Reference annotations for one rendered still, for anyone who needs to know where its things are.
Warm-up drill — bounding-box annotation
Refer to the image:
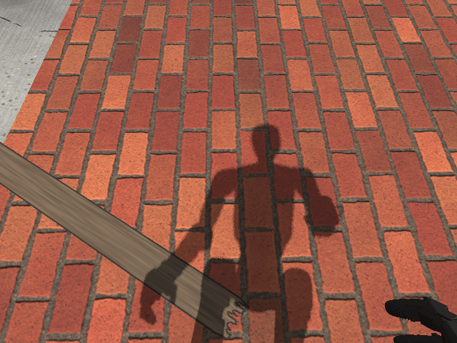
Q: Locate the right robot hand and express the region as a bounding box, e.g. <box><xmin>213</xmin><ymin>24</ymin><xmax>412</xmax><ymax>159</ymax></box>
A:
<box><xmin>385</xmin><ymin>297</ymin><xmax>457</xmax><ymax>343</ymax></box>

